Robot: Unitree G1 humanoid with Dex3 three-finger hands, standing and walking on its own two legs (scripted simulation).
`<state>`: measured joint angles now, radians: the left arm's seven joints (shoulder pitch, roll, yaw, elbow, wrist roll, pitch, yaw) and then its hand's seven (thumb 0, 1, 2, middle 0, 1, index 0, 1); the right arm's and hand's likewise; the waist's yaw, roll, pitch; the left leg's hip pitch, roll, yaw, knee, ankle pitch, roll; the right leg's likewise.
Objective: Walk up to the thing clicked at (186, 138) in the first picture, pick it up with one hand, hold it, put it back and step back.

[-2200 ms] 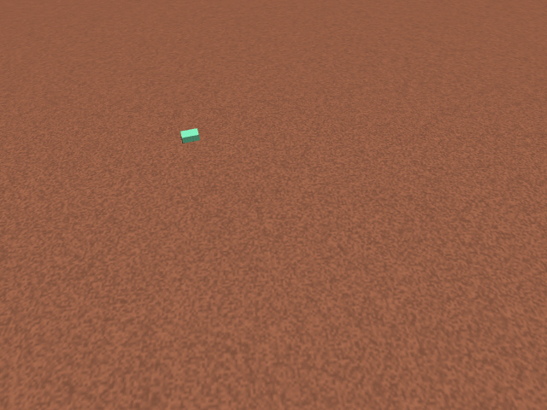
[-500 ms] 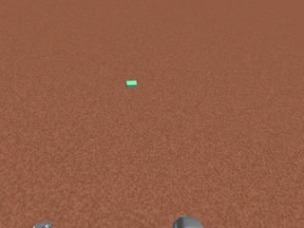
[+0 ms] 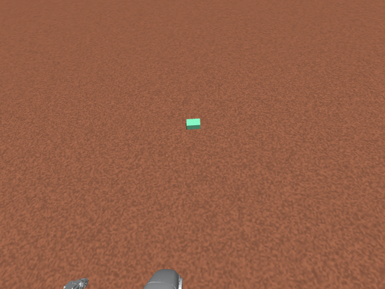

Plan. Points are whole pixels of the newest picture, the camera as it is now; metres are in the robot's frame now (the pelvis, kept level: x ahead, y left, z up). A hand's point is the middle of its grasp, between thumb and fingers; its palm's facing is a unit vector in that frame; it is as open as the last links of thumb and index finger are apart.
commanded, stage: walk up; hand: left
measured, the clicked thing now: (193, 123) +1.28 +0.14 -0.75
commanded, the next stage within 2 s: none
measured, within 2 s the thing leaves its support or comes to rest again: neither
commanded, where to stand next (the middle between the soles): +0.93 -0.04 m, yaw +2 degrees
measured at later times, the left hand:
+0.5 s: hand (104, 219) +0.30 +0.30 -0.15, palm faces -0.04 -0.95 -0.31, open 7.4 cm
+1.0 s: hand (144, 153) +0.51 +0.22 -0.12, palm faces -0.03 -0.92 -0.40, open 7.4 cm
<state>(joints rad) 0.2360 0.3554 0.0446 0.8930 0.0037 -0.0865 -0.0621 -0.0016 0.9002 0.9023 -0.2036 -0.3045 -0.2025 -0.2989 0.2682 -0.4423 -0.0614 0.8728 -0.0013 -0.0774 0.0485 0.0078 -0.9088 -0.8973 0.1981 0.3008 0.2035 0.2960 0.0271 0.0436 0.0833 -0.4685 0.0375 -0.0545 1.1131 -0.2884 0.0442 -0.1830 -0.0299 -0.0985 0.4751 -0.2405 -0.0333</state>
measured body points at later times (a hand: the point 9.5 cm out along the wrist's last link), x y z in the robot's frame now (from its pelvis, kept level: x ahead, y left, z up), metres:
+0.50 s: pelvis +0.25 +0.03 +0.00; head +0.27 +0.06 +0.45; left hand +0.30 +0.35 -0.13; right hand +0.32 -0.28 -0.09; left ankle +0.26 +0.13 -0.74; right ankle +0.31 -0.15 -0.67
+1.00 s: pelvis +0.45 -0.05 +0.00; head +0.47 -0.08 +0.45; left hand +0.51 +0.26 -0.09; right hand +0.52 -0.37 -0.13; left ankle +0.51 +0.11 -0.67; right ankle +0.46 -0.15 -0.74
